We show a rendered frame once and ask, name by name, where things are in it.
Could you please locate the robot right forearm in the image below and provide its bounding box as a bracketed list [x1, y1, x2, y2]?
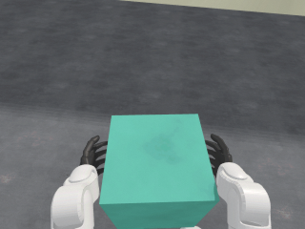
[216, 162, 272, 229]

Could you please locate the left robot hand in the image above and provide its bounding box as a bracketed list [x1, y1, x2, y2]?
[79, 135, 108, 176]

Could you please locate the carton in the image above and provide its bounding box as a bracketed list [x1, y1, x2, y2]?
[99, 114, 220, 229]

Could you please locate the right robot hand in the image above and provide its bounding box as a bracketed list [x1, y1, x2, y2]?
[205, 134, 233, 177]

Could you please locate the robot left forearm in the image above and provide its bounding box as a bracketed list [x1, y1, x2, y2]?
[51, 164, 100, 229]

